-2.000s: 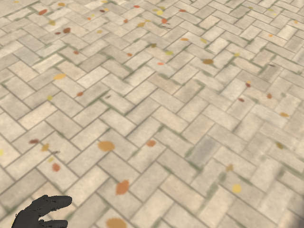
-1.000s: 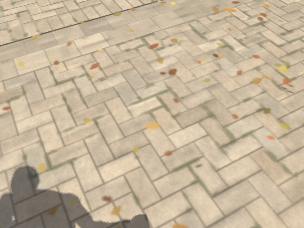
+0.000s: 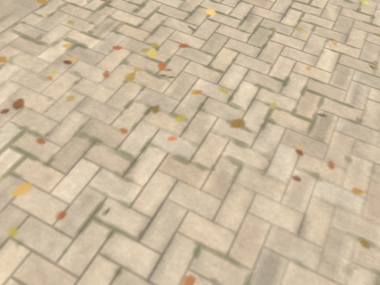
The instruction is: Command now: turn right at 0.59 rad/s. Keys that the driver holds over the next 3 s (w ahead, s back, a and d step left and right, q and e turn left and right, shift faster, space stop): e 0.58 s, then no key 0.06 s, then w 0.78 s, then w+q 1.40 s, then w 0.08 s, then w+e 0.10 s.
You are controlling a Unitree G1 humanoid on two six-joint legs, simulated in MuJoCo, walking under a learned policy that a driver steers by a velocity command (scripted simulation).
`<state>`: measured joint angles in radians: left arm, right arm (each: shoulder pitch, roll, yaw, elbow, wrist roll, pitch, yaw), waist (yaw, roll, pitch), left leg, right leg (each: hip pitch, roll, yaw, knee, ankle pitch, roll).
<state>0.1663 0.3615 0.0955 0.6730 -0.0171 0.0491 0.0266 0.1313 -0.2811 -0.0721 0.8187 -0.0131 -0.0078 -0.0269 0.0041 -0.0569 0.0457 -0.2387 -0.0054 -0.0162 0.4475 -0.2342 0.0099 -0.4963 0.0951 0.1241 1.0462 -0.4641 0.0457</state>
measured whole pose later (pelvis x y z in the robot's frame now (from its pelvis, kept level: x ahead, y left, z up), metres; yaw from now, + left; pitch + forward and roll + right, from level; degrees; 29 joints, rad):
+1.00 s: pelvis +0.09 -0.07 +0.01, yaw -26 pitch +1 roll +0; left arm 0.21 0.31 0.06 0.66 -0.01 -0.04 -0.01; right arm 0.39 -0.26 -0.04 0.82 0.01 -0.06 -0.01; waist -0.06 -0.04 0.00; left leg -0.06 0.00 -0.03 0.31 -0.27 0.02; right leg -0.55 -0.03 0.04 0.89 -0.23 0.03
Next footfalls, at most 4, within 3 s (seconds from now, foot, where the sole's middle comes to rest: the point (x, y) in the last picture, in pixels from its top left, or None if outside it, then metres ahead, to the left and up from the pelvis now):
0.28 right None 0.03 -0.15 -0.78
0.76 left None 0.11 0.05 -0.78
1.18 right None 0.22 -0.30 -0.78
1.72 left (253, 243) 0.61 -0.24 -0.78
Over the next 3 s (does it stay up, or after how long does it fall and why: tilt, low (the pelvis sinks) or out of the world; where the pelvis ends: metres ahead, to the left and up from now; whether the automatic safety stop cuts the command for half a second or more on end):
stays up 1.08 -0.28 0.01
